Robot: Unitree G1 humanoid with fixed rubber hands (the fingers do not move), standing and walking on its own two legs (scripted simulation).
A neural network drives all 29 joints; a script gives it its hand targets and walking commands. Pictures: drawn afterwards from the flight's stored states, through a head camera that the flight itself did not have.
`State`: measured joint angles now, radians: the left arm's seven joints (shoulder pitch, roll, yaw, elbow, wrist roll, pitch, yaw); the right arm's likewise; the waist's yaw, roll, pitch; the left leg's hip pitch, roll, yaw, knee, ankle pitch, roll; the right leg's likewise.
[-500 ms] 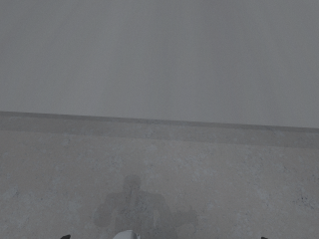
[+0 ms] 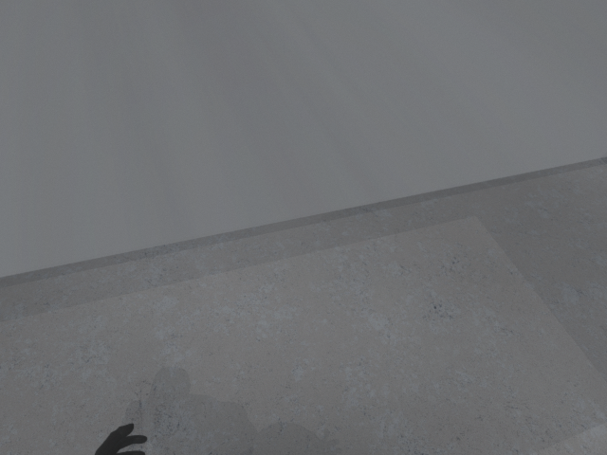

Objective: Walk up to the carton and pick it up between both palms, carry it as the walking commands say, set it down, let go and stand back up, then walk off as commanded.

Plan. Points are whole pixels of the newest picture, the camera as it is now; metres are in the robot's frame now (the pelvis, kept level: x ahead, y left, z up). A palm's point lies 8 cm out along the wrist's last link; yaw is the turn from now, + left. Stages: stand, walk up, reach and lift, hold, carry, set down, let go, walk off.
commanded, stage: walk off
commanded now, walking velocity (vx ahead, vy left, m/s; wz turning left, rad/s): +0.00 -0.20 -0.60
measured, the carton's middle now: out of the picture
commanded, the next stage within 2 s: stand in 1.58 s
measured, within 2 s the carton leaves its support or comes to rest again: neither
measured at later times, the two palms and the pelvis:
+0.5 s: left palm out of the picture +0.11 +0.12 -0.15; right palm out of the picture -0.01 -0.41 -0.10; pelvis -0.02 -0.12 -0.01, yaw -17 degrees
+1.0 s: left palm out of the picture +0.15 -0.09 -0.10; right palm out of the picture -0.21 -0.53 -0.13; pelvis -0.10 -0.25 -0.01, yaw -35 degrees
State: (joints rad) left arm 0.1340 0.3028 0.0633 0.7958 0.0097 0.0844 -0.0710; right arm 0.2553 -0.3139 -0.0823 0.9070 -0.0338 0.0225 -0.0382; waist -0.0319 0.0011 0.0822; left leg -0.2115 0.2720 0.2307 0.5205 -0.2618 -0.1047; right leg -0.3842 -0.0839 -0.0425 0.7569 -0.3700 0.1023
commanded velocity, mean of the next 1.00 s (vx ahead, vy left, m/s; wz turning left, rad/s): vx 0.00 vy -0.20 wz -0.60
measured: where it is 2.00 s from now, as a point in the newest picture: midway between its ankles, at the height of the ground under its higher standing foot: outside the picture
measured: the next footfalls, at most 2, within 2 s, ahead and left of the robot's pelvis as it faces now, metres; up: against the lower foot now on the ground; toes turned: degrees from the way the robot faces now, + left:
right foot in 0.06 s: +0.06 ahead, -0.18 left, +0.00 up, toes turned -8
left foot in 0.46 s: +0.05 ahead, -0.03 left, +0.00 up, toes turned -11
